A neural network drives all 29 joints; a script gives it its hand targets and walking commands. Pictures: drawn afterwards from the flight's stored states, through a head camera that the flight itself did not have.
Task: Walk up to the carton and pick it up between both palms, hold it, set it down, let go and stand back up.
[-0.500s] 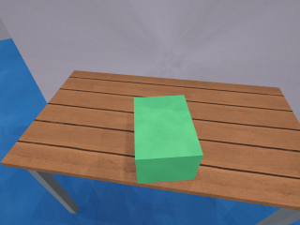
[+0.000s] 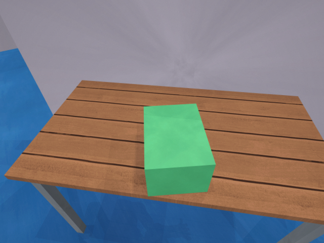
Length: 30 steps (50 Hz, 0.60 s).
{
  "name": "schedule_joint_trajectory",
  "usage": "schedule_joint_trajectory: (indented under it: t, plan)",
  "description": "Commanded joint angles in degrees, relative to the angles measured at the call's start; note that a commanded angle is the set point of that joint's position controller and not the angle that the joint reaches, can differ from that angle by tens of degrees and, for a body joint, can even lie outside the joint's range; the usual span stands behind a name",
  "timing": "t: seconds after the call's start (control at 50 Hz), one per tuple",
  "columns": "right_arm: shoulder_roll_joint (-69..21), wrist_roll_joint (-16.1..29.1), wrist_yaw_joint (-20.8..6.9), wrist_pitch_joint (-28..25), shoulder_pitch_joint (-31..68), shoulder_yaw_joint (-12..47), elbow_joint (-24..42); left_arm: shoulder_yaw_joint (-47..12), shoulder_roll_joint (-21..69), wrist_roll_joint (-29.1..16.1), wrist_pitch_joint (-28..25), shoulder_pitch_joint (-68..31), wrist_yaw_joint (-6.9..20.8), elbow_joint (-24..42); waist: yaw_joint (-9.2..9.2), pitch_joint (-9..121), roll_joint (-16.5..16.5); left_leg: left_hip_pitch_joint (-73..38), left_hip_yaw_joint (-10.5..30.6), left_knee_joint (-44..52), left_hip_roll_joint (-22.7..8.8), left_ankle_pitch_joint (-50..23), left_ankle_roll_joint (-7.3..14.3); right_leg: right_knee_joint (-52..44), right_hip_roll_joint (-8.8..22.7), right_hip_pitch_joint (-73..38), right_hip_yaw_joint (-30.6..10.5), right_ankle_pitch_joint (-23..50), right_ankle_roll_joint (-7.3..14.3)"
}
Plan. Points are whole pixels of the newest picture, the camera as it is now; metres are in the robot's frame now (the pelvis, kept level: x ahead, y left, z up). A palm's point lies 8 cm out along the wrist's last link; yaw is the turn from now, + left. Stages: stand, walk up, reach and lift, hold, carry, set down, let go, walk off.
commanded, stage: stand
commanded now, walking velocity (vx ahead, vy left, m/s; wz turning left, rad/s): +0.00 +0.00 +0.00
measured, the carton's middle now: (173, 146) +0.45 -0.01 -0.03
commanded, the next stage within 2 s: none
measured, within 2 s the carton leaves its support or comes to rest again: neither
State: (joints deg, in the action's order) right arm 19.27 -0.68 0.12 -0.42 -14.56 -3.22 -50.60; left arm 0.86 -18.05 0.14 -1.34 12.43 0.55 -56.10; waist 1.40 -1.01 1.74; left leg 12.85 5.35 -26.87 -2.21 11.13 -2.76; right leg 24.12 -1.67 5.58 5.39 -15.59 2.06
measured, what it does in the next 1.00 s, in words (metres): stands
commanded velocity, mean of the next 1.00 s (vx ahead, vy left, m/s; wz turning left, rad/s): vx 0.00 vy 0.00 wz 0.00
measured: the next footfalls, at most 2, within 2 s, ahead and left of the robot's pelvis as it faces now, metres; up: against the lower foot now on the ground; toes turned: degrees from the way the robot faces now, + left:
none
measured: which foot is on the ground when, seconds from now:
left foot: down 0.00-1.00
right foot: down 0.00-1.00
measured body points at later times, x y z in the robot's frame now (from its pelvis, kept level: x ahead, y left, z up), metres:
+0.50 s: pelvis -0.01 +0.00 +0.00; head -0.02 +0.00 +0.45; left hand +0.06 +0.29 -0.13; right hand +0.08 -0.30 -0.12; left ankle +0.04 +0.15 -0.74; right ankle -0.02 -0.09 -0.74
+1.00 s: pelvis +0.00 +0.00 +0.00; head -0.01 -0.01 +0.45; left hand +0.06 +0.29 -0.12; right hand +0.08 -0.30 -0.13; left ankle +0.04 +0.15 -0.74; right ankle -0.02 -0.09 -0.74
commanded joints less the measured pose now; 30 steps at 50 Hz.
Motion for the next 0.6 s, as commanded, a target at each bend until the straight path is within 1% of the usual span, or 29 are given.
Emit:
schedule_joint_trajectory:
  t: [0.0, 0.02, 0.04, 0.06, 0.08, 0.1, 0.12, 0.14, 0.16, 0.18, 0.2, 0.24, 0.26, 0.28, 0.3, 0.32, 0.34, 0.36, 0.38, 0.4, 0.42, 0.44, 0.46, 0.48, 0.5, 0.52, 0.54, 0.56, 0.58]
  plan:
    - [9.7, -0.6, 0.43, -0.53, 3.92, 1.09, 1.42, 2.17, -16.1, 0.39, -1.91, -3.79, -0.96, -1.39, -2.8, -0.87, -3.57, -3.92, 2.01, 6.17, -4.75, -6.65, 5.26, -8.64, 7.98, 3.35, -8.5, 8.91, -0.11]
    - [11.8, -1.2, 0.55, -1.05, 4.31, 0.66, 1.61, 2.27, -13.24, 0.61, -1.93, -4.2, -1.07, -1.04, -2.17, 1.01, 0.04, -4.14, 1.98, 5.58, -4.27, -5.47, 5.56, -9.13, 9.23, 1.73, -9.71, 7.55, 1.03]
    - [12.02, -0.43, 0.49, -0.83, 5.04, 0.69, 1.17, 2.76, -15.42, 0.4, -2.04, -3.99, -0.88, -0.5, -1.51, -0.66, -2.48, -2.71, 1.11, 6.46, -3.45, -6.2, 5.09, -9.73, 9.39, 2.48, -9.5, 7.58, -0.64]
    - [12.14, -1.39, 0.26, -0.75, 6.9, 0.41, 1.96, 2.9, -15.42, 0.75, -1.51, -6.48, -0.76, -0.74, -2.01, 1.36, 0.72, -3.33, 0.81, 5.11, -4.41, -5.29, 4.79, -9.0, 9.29, 1.7, -9.26, 4.99, 1.03]
    - [9.98, -0.75, -0.14, -0.6, 5.15, 1.62, 2.05, 3.07, -15.93, -0.05, -1.39, -3.57, -1.15, -0.47, -2.22, -0.81, 2.36, -1.6, 1.56, 6.41, -3.58, -6.32, 5.05, -8.79, 9.08, 2.0, -9.35, 9.6, -0.57]
    - [9.86, -1.6, 0.17, -0.9, 6.27, 1.06, 1.1, 3.1, -15.37, 0.44, -1.72, -2.67, -1.4, -1.57, -1.54, -1.74, 2.12, -1.75, 1.72, 5.78, -4.16, -6.1, 4.83, -10.52, 10.19, 4.22, -9.81, 6.21, 0.1]
    - [11.15, -0.57, 0.46, -0.9, 6.44, 0.8, 1.03, 2.79, -14.07, 0.75, -1.83, -5.62, -1.12, -0.47, -1.33, -1.42, -2.24, -2.0, 1.82, 6.05, -3.49, -7.2, 5.01, -9.92, 9.47, 3.49, -9.34, 5.3, 0.29]
    - [12.15, -0.57, -0.01, -1.17, 4.22, 0.31, 1.66, 2.76, -14.59, 0.67, -1.65, -5.45, -1.17, -0.71, -2.7, 0.75, -1.99, -3.54, 1.1, 4.97, -3.55, -4.44, 5.14, -10.29, 9.45, 2.49, -9.71, 5.29, -0.38]
    - [10.0, -1.17, -0.11, -1.16, 4.58, 1.31, 0.82, 2.27, -13.21, -0.13, -1.86, -3.93, -0.75, -1.25, -1.43, 2.24, -3.55, -3.8, 1.17, 5.89, -3.83, -6.97, 5.61, -7.95, 10.03, 1.44, -8.12, 8.73, 0.19]
    - [10.75, -0.78, -0.14, -0.66, 4.43, 0.95, 1.55, 2.39, -14.2, -0.16, -1.41, -3.47, -1.07, -1.2, -0.71, -0.05, -2.05, -2.67, 1.6, 5.46, -3.73, -9.6, 5.57, -7.83, 9.63, 2.64, -8.28, 13.14, -1.7]
    - [12.76, -1.44, -0.13, -0.78, 5.2, 0.36, 1.07, 1.79, -14.38, 0.05, -1.36, -3.45, -1.23, -1.64, -1.33, 1.06, 0.42, -4.15, 2.12, 4.93, -4.1, -9.35, 5.43, -7.44, 9.49, 2.54, -9.08, 12.12, 0.68]
    - [10.88, -0.97, 0.14, -1.23, 3.24, 0.96, 0.84, 2.79, -15.43, 0.23, -1.74, -3.22, -1.3, -0.85, -2.47, 1.69, -1.06, -4.18, 1.87, 6.36, -4.04, -8.55, 5.25, -8.19, 8.86, 2.05, -8.91, 9.97, 0.66]
    - [13.78, -0.91, 0.54, -1.38, 5.82, -0.2, 0.44, 2.72, -14.72, 0.1, -1.87, -3.37, -0.91, -1.52, -1.51, -2.56, 3.06, -3.06, 1.13, 6.24, -3.75, -5.69, 5.01, -9.14, 9.39, 4.3, -10.07, 7.66, 0.1]
    - [10.93, -0.54, 0.12, -1.21, 4.35, 0.55, 1.58, 3.04, -15.16, 0.78, -1.7, -5.37, -0.77, -0.73, -2.86, 0.91, -1.08, -4.52, 2.23, 7.14, -4.56, -4.76, 5.34, -9.17, 8.38, 3.19, -8.91, 5.5, -0.21]
    - [12.17, -1.13, 0.66, -1.16, 6.86, 0.44, 1.55, 2.7, -14.17, 0.23, -1.59, -4.74, -0.45, -0.66, -0.82, 0.13, 1.14, -2.98, 2.69, 5.62, -4.87, -6.93, 5.99, -9.04, 8.29, 1.84, -7.57, 6.09, -0.09]
    - [10.06, -0.84, 0.37, -1.19, 4.05, 0.82, 1.37, 3.1, -15.36, 0.57, -1.65, -6.2, -0.76, -1.3, -2.07, -1.81, -0.84, -1.23, 2.25, 7.25, -4.17, -5.07, 5.8, -8.88, 8.73, 2.19, -9.16, 3.4, 0.94]
    - [12.8, -0.75, 0.32, -1.34, 4.32, 0.6, 0.17, 3.1, -14.89, 0.31, -1.56, -4.42, -0.53, -1.15, -1.21, 0.55, -1.73, -3.6, 2.09, 6.69, -3.95, -6.54, 5.24, -8.47, 8.34, 2.55, -8.89, 5.07, 0.75]
    - [11.03, -0.98, 0.62, -1.43, 5.85, 0.61, 0.36, 2.24, -14.71, 0.55, -1.57, -4.24, -0.41, -1.51, -1.86, -0.11, -0.81, -2.5, 2.93, 6.62, -4.31, -5.26, 6.16, -9.19, 8.96, 2.98, -9.63, 4.09, 0.44]
    - [11.19, -1.35, 0.17, -0.84, 5.96, 1.35, 1.27, 3.25, -15.48, 0.09, -1.59, -5.03, -0.86, -0.77, -1.1, -1.16, 1.09, -2.83, 0.63, 6.25, -4.68, -4.44, 5.49, -9.98, 9.75, 4.93, -10.34, -0.59, 0.59]
    - [11.47, -1.29, 0.13, -0.62, 5.2, 0.96, 0.18, 2.39, -14.18, 0.16, -1.46, -4.62, -0.73, -1.47, -1.69, -1.41, 1.4, -2.42, 1.29, 7.08, -4.38, -4.71, 4.67, -8.55, 9.0, 4.19, -10.04, 1.87, 0.66]
    - [10.23, -0.58, 0.54, -1.24, 3.86, 1.69, -0.12, 2.05, -14.19, -0.16, -1.0, -4.7, -0.93, -1.08, -2.13, -3.46, -1.07, -1.22, 2.61, 6.78, -4.29, -6.23, 5.4, -9.76, 9.25, 4.53, -10.13, 4.14, 0.61]
    - [12.17, -0.9, 0.81, -1.01, 4.76, 0.85, -0.59, 2.47, -14.54, -0.27, -1.26, -3.42, -0.99, -1.1, -1.03, -1.67, -1.95, -3.33, 3.22, 6.97, -4.11, -3.56, 5.42, -9.15, 8.33, 4.22, -9.38, 1.72, 0.63]
    - [12.1, -0.76, 0.81, -1.6, 7.59, 0.42, 0.48, 2.1, -13.12, 0.49, -1.66, -4.83, -0.91, -0.71, -0.35, -3.21, 0.25, -1.52, 1.9, 6.45, -3.93, -6.24, 6.12, -9.28, 9.43, 4.17, -9.24, 7.28, 0.04]
    - [12.74, -0.85, 0.68, -1.66, 7.14, -0.19, 0.3, 3.2, -14.96, 0.29, -1.28, -4.9, -0.92, -1.33, -1.87, -0.99, 1.33, -4.11, 1.67, 6.45, -4.06, -5.5, 5.55, -9.23, 9.12, 3.94, -9.69, 5.12, 0.48]
    - [11.68, -0.77, 0.18, -1.23, 6.71, 0.65, 0.34, 2.34, -13.85, -0.1, -1.78, -6.25, -0.53, -0.65, -1.26, 0.83, -0.18, -2.75, 2.27, 6.39, -4.55, -7.92, 5.93, -7.59, 10.01, 2.23, -9.72, 6.65, 0.73]
    - [11.53, -0.9, 0.24, -1.67, 6.37, 0.86, -0.03, 2.2, -13.11, -0.16, -1.7, -4.45, -0.53, -0.56, -0.85, -1.71, 1.36, -2.08, 2.31, 6.02, -4.54, -9.09, 6.13, -8.69, 9.36, 1.79, -10.34, 10.47, 0.73]
    - [12.88, -0.7, 0.24, -1.47, 5.07, 0.28, -0.21, 2.27, -14.1, -0.17, -1.28, -5.41, -0.89, -0.95, -1.25, 1.2, -2.84, -2.69, 2.48, 6.38, -4.19, -9.35, 5.81, -7.5, 9.3, -0.43, -9.39, 12.96, 0.28]
    - [11.12, -0.58, 0.05, -1.23, 5.38, 0.88, -0.03, 2.75, -14.37, -0.1, -1.63, -4.77, -1.04, -0.98, -1.24, 3.1, -1.04, -4.05, 2.12, 6.56, -4.35, -10.26, 5.55, -6.59, 9.55, 0.14, -9.9, 12.93, 0.58]
    - [13.4, -0.75, 0.2, -1.2, 6.36, 0.14, -0.4, 2.19, -13.15, -0.05, -1.41, -3.48, -1.35, -1.05, 0.18, -2.05, 0.62, -1.67, 1.14, 5.23, -3.45, -9.33, 5.37, -7.91, 10.25, 3.02, -9.96, 15.16, -0.59]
